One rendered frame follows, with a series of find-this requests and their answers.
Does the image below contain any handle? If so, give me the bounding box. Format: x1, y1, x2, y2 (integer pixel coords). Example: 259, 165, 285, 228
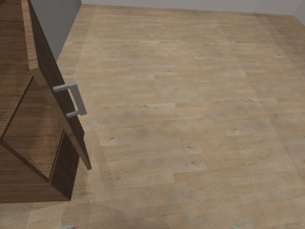
53, 79, 87, 118

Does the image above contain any cupboard door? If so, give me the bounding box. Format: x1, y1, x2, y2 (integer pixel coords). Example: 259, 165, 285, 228
21, 0, 92, 171

